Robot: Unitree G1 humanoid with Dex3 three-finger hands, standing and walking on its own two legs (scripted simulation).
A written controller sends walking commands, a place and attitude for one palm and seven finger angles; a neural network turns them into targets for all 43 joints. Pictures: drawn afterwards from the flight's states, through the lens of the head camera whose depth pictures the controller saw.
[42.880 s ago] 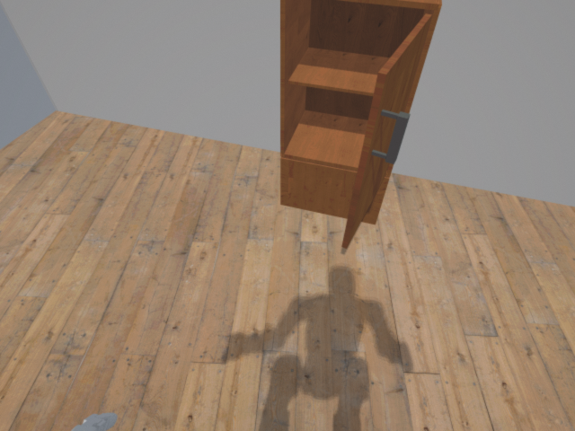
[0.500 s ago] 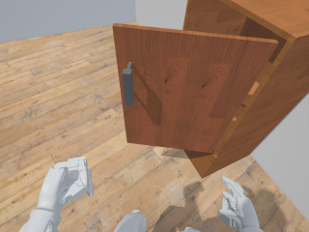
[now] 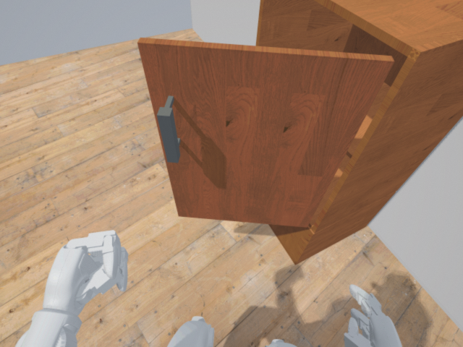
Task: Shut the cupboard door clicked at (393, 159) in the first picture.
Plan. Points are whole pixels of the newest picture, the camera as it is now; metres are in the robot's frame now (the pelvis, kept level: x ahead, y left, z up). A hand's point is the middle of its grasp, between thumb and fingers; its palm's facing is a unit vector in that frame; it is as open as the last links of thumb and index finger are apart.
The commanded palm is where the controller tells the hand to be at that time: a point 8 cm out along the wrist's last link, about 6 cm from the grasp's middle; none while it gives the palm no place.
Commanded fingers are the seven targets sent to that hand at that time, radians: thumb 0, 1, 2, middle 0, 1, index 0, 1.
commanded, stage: raise the hand and make a fist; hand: left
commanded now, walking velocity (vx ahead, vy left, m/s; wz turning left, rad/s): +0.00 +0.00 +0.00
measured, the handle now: (172, 130) +0.52 +0.17 +0.06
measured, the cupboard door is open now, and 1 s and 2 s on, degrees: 58 58 58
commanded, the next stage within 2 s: bring the fist close to the handle in 0.08 s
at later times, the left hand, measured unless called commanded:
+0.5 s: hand (147, 240) +0.27 +0.16 +0.06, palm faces -0.09 -1.00 -0.02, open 3.1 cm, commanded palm +0.26 +0.22 +0.06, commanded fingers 0.00 0.90 0.90 -1.30 -1.50 -1.30 -1.50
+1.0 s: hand (169, 187) +0.37 +0.14 +0.07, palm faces -0.04 -1.00 -0.03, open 3.1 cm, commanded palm +0.35 +0.19 +0.06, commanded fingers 0.00 0.90 0.90 -1.30 -1.50 -1.30 -1.50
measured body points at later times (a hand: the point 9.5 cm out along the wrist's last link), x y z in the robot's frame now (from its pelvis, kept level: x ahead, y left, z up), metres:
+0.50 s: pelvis -0.01 -0.01 +0.00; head +0.04 -0.01 +0.44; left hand +0.27 +0.21 +0.06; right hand +0.16 -0.25 -0.09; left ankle +0.06 +0.09 -0.66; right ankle -0.01 -0.11 -0.66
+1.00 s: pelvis +0.00 +0.00 +0.00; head +0.06 +0.00 +0.45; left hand +0.36 +0.20 +0.07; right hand +0.13 -0.25 -0.10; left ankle +0.06 +0.09 -0.66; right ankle -0.01 -0.11 -0.66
